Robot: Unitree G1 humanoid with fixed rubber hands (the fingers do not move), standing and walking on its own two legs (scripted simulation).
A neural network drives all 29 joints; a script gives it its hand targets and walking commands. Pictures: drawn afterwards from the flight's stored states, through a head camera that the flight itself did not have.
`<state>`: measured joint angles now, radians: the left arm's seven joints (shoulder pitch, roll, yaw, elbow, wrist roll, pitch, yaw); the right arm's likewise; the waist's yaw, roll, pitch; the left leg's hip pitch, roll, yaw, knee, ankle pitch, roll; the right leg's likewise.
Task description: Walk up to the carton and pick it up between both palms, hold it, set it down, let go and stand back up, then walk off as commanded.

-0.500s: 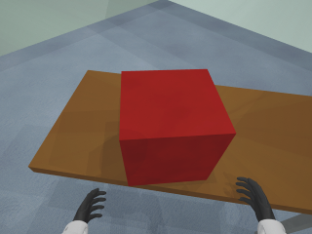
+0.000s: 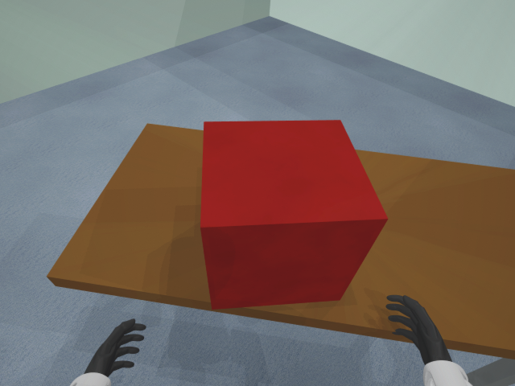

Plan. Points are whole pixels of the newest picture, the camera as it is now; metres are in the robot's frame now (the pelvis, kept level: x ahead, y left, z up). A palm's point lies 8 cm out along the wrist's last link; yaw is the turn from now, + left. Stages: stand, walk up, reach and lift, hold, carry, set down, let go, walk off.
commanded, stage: stand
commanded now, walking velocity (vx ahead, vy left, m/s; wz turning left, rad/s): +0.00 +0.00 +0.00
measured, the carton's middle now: (275, 215) +0.40 -0.01 +0.04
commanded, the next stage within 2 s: walk off in 0.32 s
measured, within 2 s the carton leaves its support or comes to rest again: neither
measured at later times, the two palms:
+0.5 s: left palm (98, 379) +0.15 +0.25 -0.08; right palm (430, 350) +0.20 -0.25 -0.02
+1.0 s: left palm out of the picture +0.03 +0.33 -0.13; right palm out of the picture +0.14 -0.23 -0.04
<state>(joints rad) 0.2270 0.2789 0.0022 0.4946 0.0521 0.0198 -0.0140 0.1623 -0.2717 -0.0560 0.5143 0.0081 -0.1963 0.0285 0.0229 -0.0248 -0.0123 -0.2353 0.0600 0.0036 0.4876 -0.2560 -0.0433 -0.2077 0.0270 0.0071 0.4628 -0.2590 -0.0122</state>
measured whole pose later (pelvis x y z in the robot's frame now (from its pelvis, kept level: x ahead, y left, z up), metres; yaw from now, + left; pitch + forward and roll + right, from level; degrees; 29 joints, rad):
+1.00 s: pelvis -0.06 +0.04 -0.02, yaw +2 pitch -6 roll -2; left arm 0.31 0.39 0.00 0.55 0.01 0.05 0.02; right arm 0.14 -0.32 -0.06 0.51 0.01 0.02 -0.02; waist 0.04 -0.07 0.14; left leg -0.30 -0.04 0.02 0.73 -0.32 0.08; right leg -0.38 0.15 0.15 1.23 -0.44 -0.02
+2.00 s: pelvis -0.29 +0.02 -0.05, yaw +5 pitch -7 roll -2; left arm 0.27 0.40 0.01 0.59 0.00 0.04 0.06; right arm 0.16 -0.35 -0.06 0.59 0.00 0.06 -0.02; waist 0.03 0.01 0.22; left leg -0.30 -0.09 0.01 0.94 -0.51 0.09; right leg -0.49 0.16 0.19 1.21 -0.44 0.00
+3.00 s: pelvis -0.44 +0.00 -0.06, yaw +4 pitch -9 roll -1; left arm 0.23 0.41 0.01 0.60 0.01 0.04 0.06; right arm 0.17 -0.38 -0.06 0.60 -0.01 0.05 -0.01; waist 0.01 0.00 0.27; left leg -0.35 -0.05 -0.02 1.00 -0.50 0.04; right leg -0.54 0.17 0.19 1.33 -0.40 0.00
